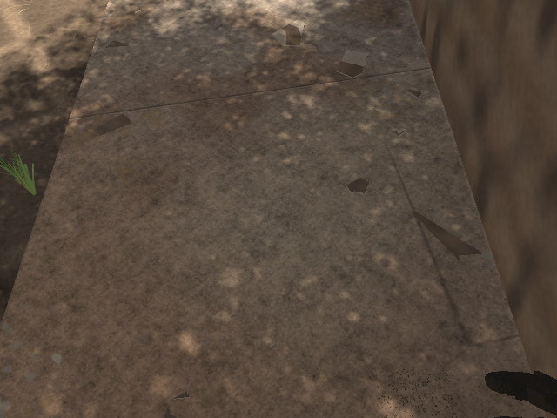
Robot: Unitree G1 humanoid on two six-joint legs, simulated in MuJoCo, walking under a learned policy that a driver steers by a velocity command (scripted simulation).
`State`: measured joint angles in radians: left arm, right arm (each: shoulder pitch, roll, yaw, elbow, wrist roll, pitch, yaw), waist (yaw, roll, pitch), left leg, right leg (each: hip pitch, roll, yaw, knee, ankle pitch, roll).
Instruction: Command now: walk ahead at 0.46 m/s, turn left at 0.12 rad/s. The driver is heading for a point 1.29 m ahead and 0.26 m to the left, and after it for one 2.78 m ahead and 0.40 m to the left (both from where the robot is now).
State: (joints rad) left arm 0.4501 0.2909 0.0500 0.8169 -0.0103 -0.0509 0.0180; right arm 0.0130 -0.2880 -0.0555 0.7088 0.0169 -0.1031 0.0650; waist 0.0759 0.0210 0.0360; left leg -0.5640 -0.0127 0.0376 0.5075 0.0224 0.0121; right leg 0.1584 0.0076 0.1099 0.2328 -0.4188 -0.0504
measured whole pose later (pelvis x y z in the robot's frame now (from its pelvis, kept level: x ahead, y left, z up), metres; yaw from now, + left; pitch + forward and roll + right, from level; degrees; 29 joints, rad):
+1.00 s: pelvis +0.56 +0.11 +0.00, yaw +26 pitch +1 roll -2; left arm 0.44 0.27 0.05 0.92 -0.03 -0.07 -0.01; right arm 0.00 -0.25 -0.02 0.59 0.00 -0.07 0.04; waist 0.11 0.04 0.06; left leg -0.51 0.03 -0.01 0.51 0.05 0.06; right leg 0.08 -0.02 -0.11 0.32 -0.39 0.03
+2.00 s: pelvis +0.83 +0.17 +0.00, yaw +2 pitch +2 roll +0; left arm 0.38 0.31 0.07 0.77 -0.01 -0.04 0.02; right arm 0.05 -0.29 -0.05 0.82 0.02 -0.09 0.06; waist 0.06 0.02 0.00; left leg -0.47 0.01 0.03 0.50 -0.08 0.04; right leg 0.06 0.01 0.07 0.30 -0.40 -0.01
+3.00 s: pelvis +1.23 +0.25 +0.01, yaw +10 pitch +0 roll -1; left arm 0.21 0.34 0.08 0.75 -0.02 0.02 0.02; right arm 0.14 -0.27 -0.04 0.71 -0.03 0.01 -0.03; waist 0.02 -0.04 0.05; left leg -0.27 0.01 -0.01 0.48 -0.22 0.01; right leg -0.47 0.07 0.08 0.96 -0.48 0.04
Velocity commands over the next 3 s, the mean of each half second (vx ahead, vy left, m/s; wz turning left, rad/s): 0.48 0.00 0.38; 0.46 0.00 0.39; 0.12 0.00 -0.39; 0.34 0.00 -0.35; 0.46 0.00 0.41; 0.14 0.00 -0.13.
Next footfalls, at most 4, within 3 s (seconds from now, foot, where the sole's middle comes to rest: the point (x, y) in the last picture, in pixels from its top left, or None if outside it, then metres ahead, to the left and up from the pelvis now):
0.04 left None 0.21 0.11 -0.77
0.52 right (358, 394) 0.52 -0.07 -0.77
1.00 left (216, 324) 0.68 0.29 -0.77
1.52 right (313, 311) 0.73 0.04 -0.77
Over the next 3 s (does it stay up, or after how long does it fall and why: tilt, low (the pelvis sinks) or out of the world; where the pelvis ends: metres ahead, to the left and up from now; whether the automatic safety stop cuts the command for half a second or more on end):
stays up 1.23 0.25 0.01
